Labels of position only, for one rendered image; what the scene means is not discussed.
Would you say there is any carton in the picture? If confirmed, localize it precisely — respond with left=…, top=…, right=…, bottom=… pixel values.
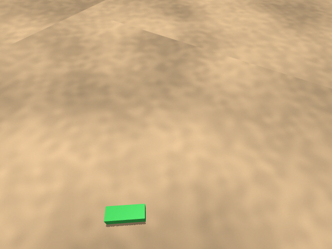
left=104, top=204, right=146, bottom=225

